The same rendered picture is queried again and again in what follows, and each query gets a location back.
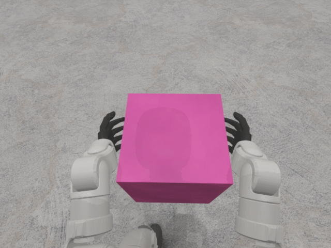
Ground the robot right forearm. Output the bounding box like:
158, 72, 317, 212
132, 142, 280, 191
231, 141, 284, 248

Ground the carton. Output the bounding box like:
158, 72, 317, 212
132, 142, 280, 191
116, 94, 233, 204

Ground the robot left forearm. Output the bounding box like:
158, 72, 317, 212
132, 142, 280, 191
64, 139, 118, 248

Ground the robot left shin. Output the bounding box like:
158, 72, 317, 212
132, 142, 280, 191
138, 225, 158, 248

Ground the robot left hand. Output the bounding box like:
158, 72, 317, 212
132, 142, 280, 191
98, 111, 125, 152

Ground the robot left thigh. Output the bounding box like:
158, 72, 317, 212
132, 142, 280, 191
117, 228, 157, 248

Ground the robot right hand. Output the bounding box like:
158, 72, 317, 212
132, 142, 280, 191
224, 112, 252, 154

